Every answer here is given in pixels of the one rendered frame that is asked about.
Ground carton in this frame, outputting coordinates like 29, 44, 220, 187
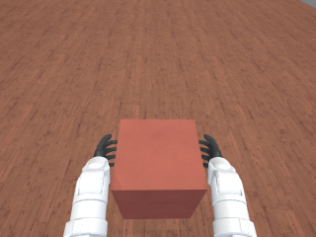
111, 118, 207, 219

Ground left robot hand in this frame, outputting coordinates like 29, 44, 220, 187
93, 134, 118, 167

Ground robot right forearm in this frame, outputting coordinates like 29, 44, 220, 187
207, 157, 257, 237

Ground right robot hand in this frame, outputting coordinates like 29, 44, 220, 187
198, 134, 223, 168

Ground robot left forearm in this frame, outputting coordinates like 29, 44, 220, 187
63, 156, 111, 237

